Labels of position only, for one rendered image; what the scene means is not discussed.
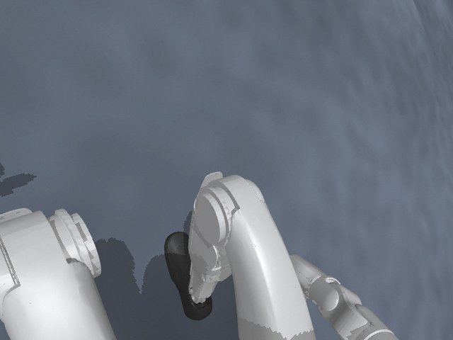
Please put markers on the right robot foot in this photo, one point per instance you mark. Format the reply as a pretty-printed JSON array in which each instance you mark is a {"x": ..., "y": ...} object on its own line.
[{"x": 178, "y": 262}]

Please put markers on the right robot arm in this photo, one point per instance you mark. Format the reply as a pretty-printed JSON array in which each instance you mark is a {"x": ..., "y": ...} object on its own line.
[{"x": 344, "y": 310}]

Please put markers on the right robot hand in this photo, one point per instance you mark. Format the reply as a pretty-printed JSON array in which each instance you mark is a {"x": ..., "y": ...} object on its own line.
[{"x": 307, "y": 273}]

